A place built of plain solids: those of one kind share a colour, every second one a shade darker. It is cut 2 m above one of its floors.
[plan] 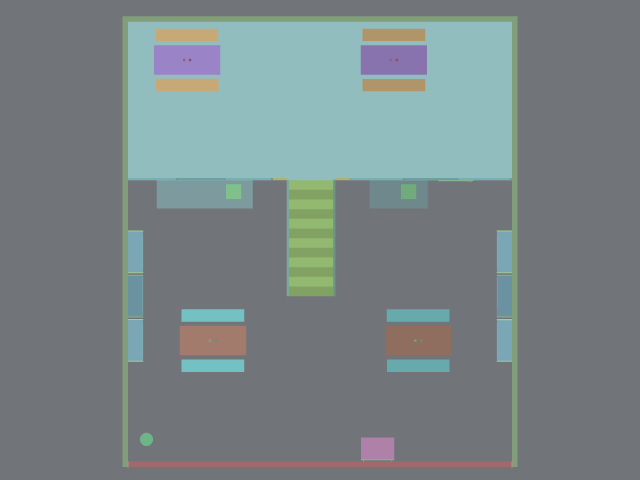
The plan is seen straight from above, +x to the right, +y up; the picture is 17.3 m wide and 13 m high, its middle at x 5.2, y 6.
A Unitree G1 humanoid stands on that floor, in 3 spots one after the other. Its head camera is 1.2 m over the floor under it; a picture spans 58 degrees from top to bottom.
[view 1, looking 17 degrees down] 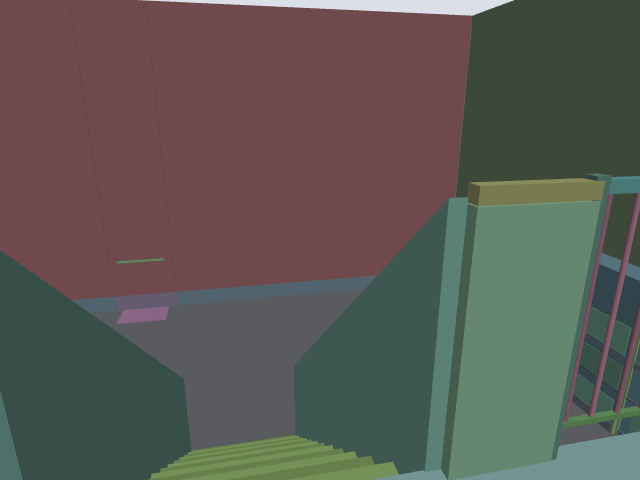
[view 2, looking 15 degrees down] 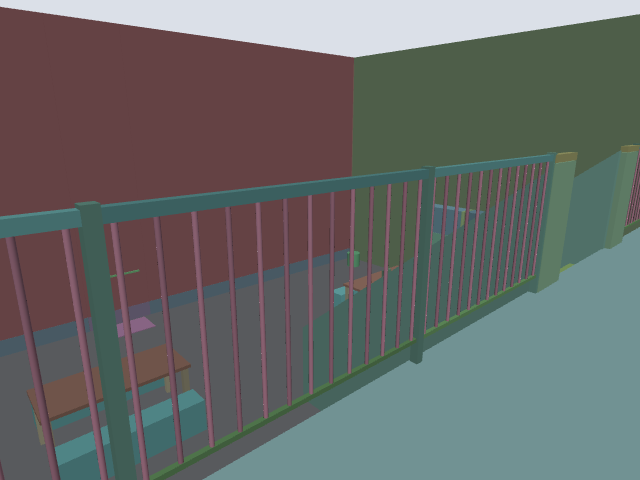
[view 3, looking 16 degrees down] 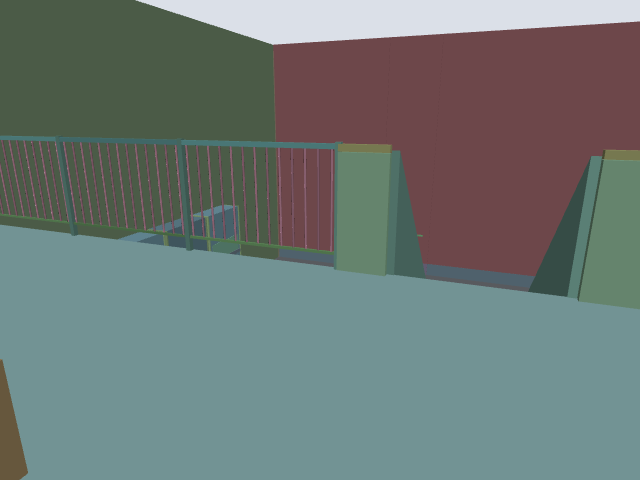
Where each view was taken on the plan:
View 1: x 4.96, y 8.72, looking -102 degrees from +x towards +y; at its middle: window_wall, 9.32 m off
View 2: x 9.20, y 8.82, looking -132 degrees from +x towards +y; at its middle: window_wall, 12.29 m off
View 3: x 4.96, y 10.81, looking -69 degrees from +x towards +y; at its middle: window_wall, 12.05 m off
